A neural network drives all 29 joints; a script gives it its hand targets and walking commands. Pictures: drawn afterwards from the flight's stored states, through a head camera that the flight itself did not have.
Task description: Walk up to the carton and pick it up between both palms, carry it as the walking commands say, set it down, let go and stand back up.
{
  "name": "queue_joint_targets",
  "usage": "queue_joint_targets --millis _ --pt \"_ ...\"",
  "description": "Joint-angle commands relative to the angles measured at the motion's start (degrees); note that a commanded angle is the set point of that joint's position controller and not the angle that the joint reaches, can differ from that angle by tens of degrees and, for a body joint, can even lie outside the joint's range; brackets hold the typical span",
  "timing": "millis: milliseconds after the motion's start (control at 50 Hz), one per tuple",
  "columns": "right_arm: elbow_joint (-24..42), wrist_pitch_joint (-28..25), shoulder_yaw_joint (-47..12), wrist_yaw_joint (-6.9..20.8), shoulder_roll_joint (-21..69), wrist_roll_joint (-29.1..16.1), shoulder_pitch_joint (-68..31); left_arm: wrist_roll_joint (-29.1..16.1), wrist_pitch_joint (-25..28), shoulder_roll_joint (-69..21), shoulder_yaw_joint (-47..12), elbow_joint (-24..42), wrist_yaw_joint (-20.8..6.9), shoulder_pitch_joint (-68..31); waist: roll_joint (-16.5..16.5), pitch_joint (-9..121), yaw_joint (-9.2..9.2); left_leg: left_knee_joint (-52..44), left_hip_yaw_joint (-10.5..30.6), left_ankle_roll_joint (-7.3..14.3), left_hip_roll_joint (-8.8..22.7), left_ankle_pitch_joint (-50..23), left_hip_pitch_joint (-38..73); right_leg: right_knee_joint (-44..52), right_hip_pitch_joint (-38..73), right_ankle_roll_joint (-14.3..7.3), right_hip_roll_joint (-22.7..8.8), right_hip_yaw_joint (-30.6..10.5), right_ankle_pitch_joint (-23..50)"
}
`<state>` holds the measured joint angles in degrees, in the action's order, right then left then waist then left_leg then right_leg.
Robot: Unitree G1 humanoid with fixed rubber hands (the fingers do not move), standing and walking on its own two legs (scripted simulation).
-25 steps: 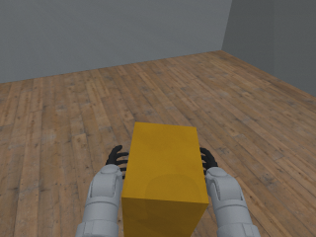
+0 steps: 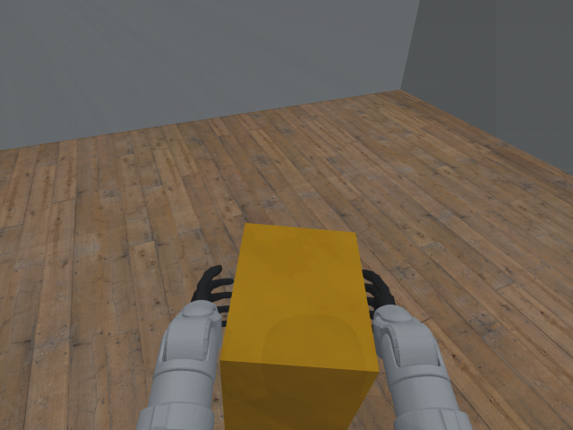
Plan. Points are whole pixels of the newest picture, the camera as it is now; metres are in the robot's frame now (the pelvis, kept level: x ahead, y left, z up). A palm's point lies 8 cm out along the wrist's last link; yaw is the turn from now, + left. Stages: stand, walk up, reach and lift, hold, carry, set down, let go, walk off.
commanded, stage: hold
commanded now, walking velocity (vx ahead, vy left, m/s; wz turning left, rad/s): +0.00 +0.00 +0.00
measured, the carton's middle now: (290, 341) +0.29 +0.00 -0.02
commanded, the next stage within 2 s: carry in 0.22 s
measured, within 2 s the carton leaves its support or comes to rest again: neither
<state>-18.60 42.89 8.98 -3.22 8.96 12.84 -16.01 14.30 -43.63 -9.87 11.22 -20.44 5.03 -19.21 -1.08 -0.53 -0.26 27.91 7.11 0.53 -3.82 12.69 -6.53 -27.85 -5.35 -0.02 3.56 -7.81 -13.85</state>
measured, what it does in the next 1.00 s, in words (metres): steps on the spot, turning left: right foot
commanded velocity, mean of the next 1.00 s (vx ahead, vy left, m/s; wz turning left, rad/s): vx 0.00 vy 0.00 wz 0.49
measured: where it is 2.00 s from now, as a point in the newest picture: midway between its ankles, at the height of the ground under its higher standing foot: outside the picture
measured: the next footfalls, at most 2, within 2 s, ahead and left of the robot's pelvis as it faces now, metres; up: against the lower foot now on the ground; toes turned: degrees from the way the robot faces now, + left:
right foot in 0.88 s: -0.03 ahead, -0.13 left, +0.00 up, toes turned +14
left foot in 1.20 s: -0.08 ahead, +0.14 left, +0.00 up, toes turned +38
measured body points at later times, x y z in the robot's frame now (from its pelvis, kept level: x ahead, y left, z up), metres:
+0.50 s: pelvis -0.03 +0.00 -0.01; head -0.01 +0.01 +0.44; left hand +0.30 +0.16 +0.06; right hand +0.31 -0.11 +0.06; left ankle +0.02 +0.09 -0.73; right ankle +0.03 -0.12 -0.74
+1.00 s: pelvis -0.08 -0.03 -0.01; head -0.05 -0.02 +0.44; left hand +0.20 +0.22 +0.08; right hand +0.28 -0.03 +0.07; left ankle -0.02 +0.09 -0.71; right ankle -0.07 -0.14 -0.74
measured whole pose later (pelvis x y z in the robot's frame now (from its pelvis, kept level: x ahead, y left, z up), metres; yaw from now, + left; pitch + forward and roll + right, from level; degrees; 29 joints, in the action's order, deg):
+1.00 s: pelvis -0.08 -0.03 -0.01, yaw +22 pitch +4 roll +0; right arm 6.0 58.2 11.8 -11.8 10.8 1.8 -22.0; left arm 2.7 -57.2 -12.4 14.2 2.6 12.3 -25.6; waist 0.2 0.3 -1.1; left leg 44.1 -1.1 0.0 -2.4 19.5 -34.2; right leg -32.1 -15.9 -0.7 -2.6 7.6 -19.5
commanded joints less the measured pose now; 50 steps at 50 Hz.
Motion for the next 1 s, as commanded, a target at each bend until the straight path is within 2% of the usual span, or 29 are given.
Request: queue_joint_targets --millis 0,180,200,220,280,320,340,360,380,420,460,480,500,520,540,560,600,620,660,740,820,840,860,880,900,920,940,960,980 --pt "4.47 -2.85 -31.27 14.02 63.12 -15.75 -35.3 -17.75 3.65 -63.1 -34.15 5.05 -16.48 -33.96 0.74 15.74 -0.1 -3.97 0.4 -0.13 0.41 -4.87 5.28 4.77 -1.55 -0.78 -0.25 0.57 5.32" --pt "3.31 -3.08 -30.82 14.14 63.28 -15.59 -36.74 -17.51 3.82 -63.02 -33.69 3.9 -16.65 -35.48 0.8 15.7 -0.13 -3.9 0.24 -0.12 0.44 -3.25 4.85 4.77 -1.99 -0.79 -0.37 0.67 3.74" --pt "6.26 -2.69 -30.6 14.35 60.0 -15.18 -44.07 -16.24 3.23 -59.0 -33.16 7.34 -16.62 -41.32 1.91 13.93 0.3 -5.07 7.76 2.11 11.2 1.54 -8.27 1.58 -9.1 -1.38 -7.78 -0.04 -0.39" --pt "7.7 -2.28 -31.42 13.97 60.27 -15.97 -44.62 -17.17 2.86 -59.24 -33.96 9.01 -16.08 -42.52 3.84 11.18 0.52 -7.0 10.78 3.22 11.4 8.44 -12.74 0.38 -10.11 -1.42 -6.2 -0.08 -7.42" --pt "10.77 -0.19 -33.35 12.27 60.55 -16.98 -39.38 -19.78 0.51 -60.25 -36.74 11.01 -14.8 -36.96 5.22 22.01 1.11 -0.75 8.97 4.32 11.5 -10.76 -12.12 -4.52 -4.83 -1.54 -6.48 2.62 2.19" --pt "14.88 1.62 -35.5 11.01 60.37 -18.26 -37.55 -21.39 -0.95 -59.6 -38.54 14.79 -13.63 -35.22 -0.2 27.33 1.28 9.84 2.91 2.36 7.52 -16.45 -15.33 -1.94 1.11 -3.73 -12.13 -3.02 16.94" --pt "16.62 2.62 -36.6 10.32 60.1 -19.04 -36.87 -21.55 -1.6 -58.66 -38.9 16.77 -12.71 -34.67 -5.13 28.32 1.55 15.89 -0.89 0.85 4.63 -8.83 -19.4 -0.94 3.82 -6.72 -17.58 -7.68 27.29" --pt "18.31 3.5 -37.57 9.27 59.6 -20.13 -37.83 -21.85 -2.17 -57.94 -39.09 18.65 -11.44 -35.04 -9.47 27.87 1.58 17.26 -4.78 0.16 1.94 6.81 -23.34 -0.09 5.34 -10.05 -22.18 -10.2 34.17" --pt "20.23 4.48 -38.57 8.22 58.77 -21.83 -40.95 -21.73 -2.84 -56.91 -38.87 20.31 -10.03 -35.39 -11.91 27.66 1.65 18.71 -6.65 0.38 2.27 16.45 -23.97 0.42 3.76 -11.44 -24.49 -11.49 36.11" --pt "24.18 5.98 -39.9 6.15 57.21 -24.97 -46.55 -22.15 -4.49 -54.38 -38.89 24.58 -7.1 -37.96 -8.67 26.75 1.1 15.76 -7.74 1.42 3.38 13.61 -20.31 0.42 -2.29 -9.52 -24.29 -7.89 31.15" --pt "25.61 7.47 -39.21 3.76 55.0 -25.96 -48.28 -22.47 -6.05 -51.23 -38.39 27.1 -4.25 -41.25 -6.04 28.53 0.04 4.76 -9.24 2.17 2.18 2.69 -11.92 -3.26 -6.46 -5.01 -20.02 0.55 28.38" --pt "25.41 8.64 -38.08 2.67 53.9 -25.82 -46.2 -22.48 -7.17 -50.02 -37.92 27.6 -2.94 -39.73 -4.68 30.2 -0.07 0.67 -7.56 2.54 3.29 -2.32 -7.0 -5.92 -8.49 -2.3 -17.52 3.97 23.22" --pt "25.29 9.79 -36.56 1.55 52.15 -25.27 -43.45 -22.57 -8.31 -48.93 -37.47 27.97 -1.77 -37.83 -0.33 31.18 -0.17 -2.7 -2.82 3.4 6.7 -6.76 -2.31 -10.13 -12.54 -0.25 -14.63 6.77 14.61" --pt "25.26 10.61 -35.2 0.48 49.47 -24.45 -42.82 -22.36 -9.24 -47.84 -36.91 28.13 -0.73 -37.08 10.43 31.62 -0.28 -5.28 10.31 6.34 17.07 -21.81 3.04 -17.08 -21.59 2.58 -10.05 10.03 -1.8" --pt "24.38 11.22 -33.85 -0.67 47.88 -23.59 -43.57 -22.75 -10.01 -45.89 -37.0 29.72 0.29 -40.74 18.48 31.63 -0.62 -4.73 20.88 11.34 24.93 -31.49 5.46 -22.51 -29.14 3.7 -5.94 11.07 -20.47" --pt "24.73 11.78 -33.01 -1.92 47.56 -22.8 -45.84 -24.01 -10.46 -44.96 -36.82 31.07 1.06 -46.58 14.77 32.21 -1.14 -4.35 19.65 12.87 23.35 -29.09 4.02 -26.12 -28.05 3.11 -6.61 7.06 -20.36" --pt "28.22 12.87 -32.64 -3.73 48.02 -21.55 -41.57 -24.51 -11.71 -46.42 -36.35 30.14 1.94 -41.08 7.09 32.62 -1.25 -3.77 15.96 11.21 20.21 -25.6 5.81 -27.68 -29.93 2.71 -5.68 7.21 -16.7" --pt "28.98 13.01 -31.51 -4.74 47.08 -20.95 -42.42 -25.61 -11.89 -46.06 -36.21 30.48 2.41 -42.81 6.21 33.37 -1.3 -3.6 14.35 10.56 18.75 -26.55 6.33 -26.87 -29.61 2.77 -5.21 7.62 -14.82" --pt "29.35 13.2 -29.82 -6.31 45.19 -19.83 -43.17 -26.66 -12.29 -45.42 -36.26 30.55 3.4 -44.87 6.64 34.22 -1.4 -3.35 12.62 9.83 16.8 -26.89 7.82 -24.8 -28.34 3.47 -4.34 8.05 -14.05" --pt "28.02 13.83 -28.78 -7.88 43.3 -17.76 -39.92 -25.87 -13.06 -44.58 -36.02 29.7 5.03 -42.62 8.92 34.06 -1.81 -4.55 13.39 9.04 15.71 -23.0 7.48 -17.93 -23.88 4.0 -3.3 8.82 -14.26" --pt "27.54 14.12 -29.4 -8.26 42.91 -17.97 -39.22 -24.44 -13.24 -44.08 -34.53 28.99 5.89 -40.08 9.34 33.55 -0.92 -3.63 9.37 5.75 12.31 -19.24 -0.91 -0.67 -9.05 3.31 -2.78 11.88 -8.17" --pt "27.58 14.05 -29.75 -8.35 42.88 -18.23 -39.37 -23.99 -13.22 -43.87 -33.66 28.86 5.97 -39.53 8.28 33.4 -0.57 -2.85 7.68 4.32 10.89 -15.75 -5.94 3.81 -2.24 3.0 -4.78 11.65 -4.98" --pt "27.84 13.96 -30.1 -8.44 42.9 -18.41 -39.38 -23.52 -13.19 -43.7 -32.89 28.62 6.02 -38.29 6.23 32.62 -0.19 -1.14 5.78 2.58 9.04 -9.57 -12.52 5.73 4.1 1.63 -9.16 8.83 -2.78" --pt "28.08 13.88 -30.28 -8.58 43.38 -18.44 -38.92 -23.27 -13.15 -43.68 -32.58 28.74 5.99 -37.52 -1.1 30.68 -0.04 5.71 0.99 0.94 5.41 -1.36 -19.72 8.73 8.34 -0.76 -17.38 2.11 1.56" --pt "28.59 13.57 -31.3 -8.7 44.26 -18.67 -43.52 -22.68 -12.21 -43.13 -33.0 28.51 6.72 -42.59 -14.94 28.66 0.41 14.58 -7.24 -1.1 0.83 9.6 -29.87 6.0 9.29 -6.79 -29.39 -6.65 19.9" --pt "29.78 13.5 -32.92 -8.24 45.12 -20.23 -46.35 -21.79 -11.95 -43.46 -32.86 28.87 6.74 -40.93 -14.83 24.58 0.49 20.91 -6.97 -0.94 6.23 14.36 -32.61 4.21 6.92 -9.45 -31.58 -3.73 26.93" --pt "29.34 13.21 -32.84 -8.02 45.56 -21.08 -47.06 -21.97 -11.9 -42.78 -32.7 30.5 6.31 -41.51 -8.19 23.17 0.89 25.1 -9.0 -1.21 4.77 13.88 -33.79 4.14 5.95 -9.62 -29.48 -1.34 29.64" --pt "29.55 13.01 -33.5 -7.57 46.62 -22.18 -47.7 -21.39 -11.73 -42.79 -32.16 30.81 6.09 -40.68 -4.01 22.24 0.95 27.08 -10.19 -1.28 5.64 11.55 -33.53 3.48 4.93 -8.54 -28.22 1.47 28.96" --pt "30.44 12.84 -34.14 -7.14 47.18 -23.18 -47.05 -20.99 -11.39 -42.99 -31.62 31.6 6.11 -38.68 -3.63 22.41 1.02 26.95 -10.81 -1.18 5.91 9.35 -32.54 1.84 5.09 -7.33 -26.46 4.03 30.8"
